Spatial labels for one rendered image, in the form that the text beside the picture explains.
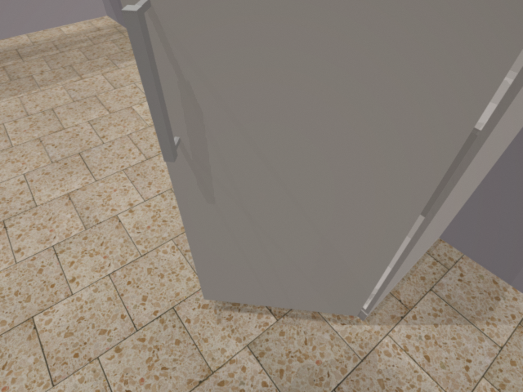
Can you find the fridge door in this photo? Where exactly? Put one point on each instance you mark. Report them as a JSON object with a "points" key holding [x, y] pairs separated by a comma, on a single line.
{"points": [[314, 132]]}

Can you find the handle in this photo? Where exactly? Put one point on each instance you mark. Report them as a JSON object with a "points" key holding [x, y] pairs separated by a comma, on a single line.
{"points": [[138, 34]]}

